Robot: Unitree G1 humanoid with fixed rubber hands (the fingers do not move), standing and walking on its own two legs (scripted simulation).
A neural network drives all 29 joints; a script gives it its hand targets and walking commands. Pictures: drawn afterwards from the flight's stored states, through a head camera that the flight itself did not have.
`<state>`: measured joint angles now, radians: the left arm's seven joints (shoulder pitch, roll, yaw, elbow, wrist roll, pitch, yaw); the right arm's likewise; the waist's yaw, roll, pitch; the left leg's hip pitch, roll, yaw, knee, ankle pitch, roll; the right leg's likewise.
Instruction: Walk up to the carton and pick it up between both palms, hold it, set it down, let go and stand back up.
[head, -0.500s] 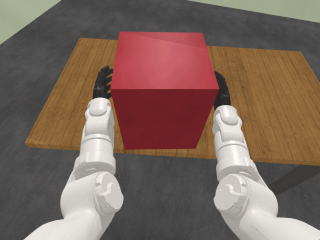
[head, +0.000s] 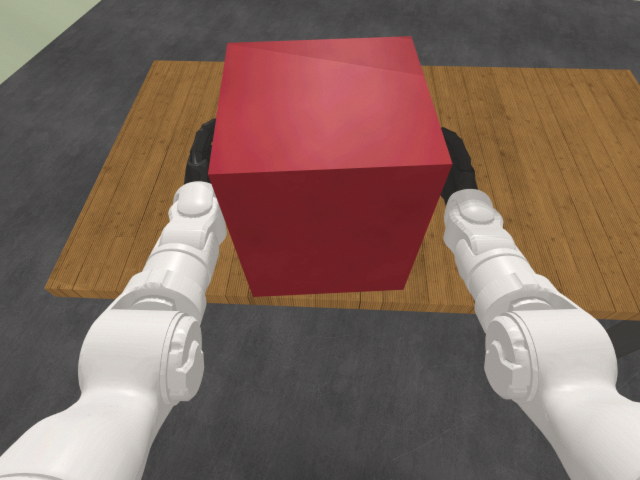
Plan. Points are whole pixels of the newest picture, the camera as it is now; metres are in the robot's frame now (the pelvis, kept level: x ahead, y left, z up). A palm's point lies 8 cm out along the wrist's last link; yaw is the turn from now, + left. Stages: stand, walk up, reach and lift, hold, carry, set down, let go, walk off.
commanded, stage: set down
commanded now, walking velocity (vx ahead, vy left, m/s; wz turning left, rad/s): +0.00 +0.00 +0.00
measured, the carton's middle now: (324, 179) +0.45 +0.03 +0.09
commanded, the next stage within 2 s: none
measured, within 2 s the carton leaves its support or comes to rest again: neither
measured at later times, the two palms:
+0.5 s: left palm (159, 136) +0.43 +0.21 +0.18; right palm (546, 125) +0.45 -0.20 +0.18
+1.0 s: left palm (124, 98) +0.43 +0.22 +0.22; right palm (554, 98) +0.45 -0.19 +0.22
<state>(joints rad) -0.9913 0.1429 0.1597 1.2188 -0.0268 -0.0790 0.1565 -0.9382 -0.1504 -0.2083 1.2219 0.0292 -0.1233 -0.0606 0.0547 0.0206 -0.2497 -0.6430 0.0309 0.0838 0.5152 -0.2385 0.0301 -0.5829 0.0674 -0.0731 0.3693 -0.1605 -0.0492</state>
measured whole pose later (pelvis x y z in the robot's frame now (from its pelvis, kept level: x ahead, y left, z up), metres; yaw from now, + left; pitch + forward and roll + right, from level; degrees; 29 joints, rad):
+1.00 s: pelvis -0.03 -0.03 +0.01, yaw +4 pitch +14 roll +0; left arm -1.22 0.45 -0.02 1.10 -0.30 0.34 0.08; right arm -1.17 -0.32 -0.03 1.09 0.36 0.31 -0.10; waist -0.05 -0.06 -0.21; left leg -0.51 0.01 0.01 0.41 -0.15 0.00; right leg -0.47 0.07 -0.09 0.36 -0.14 -0.09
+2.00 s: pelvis -0.04 -0.02 +0.01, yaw +3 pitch +1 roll +0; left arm -0.41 0.27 0.12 0.38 -0.17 0.38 0.06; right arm -0.40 -0.22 -0.04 0.50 0.31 0.24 -0.06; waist 0.00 -0.05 -0.03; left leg -0.22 -0.01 0.03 0.36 -0.16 0.02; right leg -0.21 0.05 -0.05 0.35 -0.15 -0.06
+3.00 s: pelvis +0.00 -0.01 +0.02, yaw +1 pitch -1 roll +0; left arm 0.23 0.23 0.02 0.20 -0.14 0.14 0.04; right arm 0.27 -0.17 0.01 0.21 0.17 0.06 -0.01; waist 0.03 -0.04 0.02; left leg -0.09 -0.01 0.05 0.30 -0.19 0.02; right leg -0.09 0.06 -0.01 0.29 -0.18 -0.06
